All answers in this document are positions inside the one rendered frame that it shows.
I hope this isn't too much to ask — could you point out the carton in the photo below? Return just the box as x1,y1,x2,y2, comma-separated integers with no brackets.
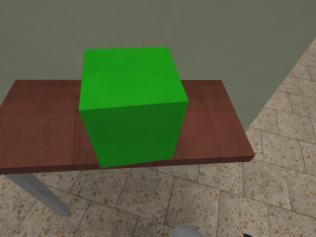
79,46,189,169

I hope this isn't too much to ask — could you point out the right robot thigh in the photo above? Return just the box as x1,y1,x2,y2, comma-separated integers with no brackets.
169,225,203,237

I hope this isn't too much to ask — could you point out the table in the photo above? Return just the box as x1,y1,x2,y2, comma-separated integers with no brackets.
0,79,256,216

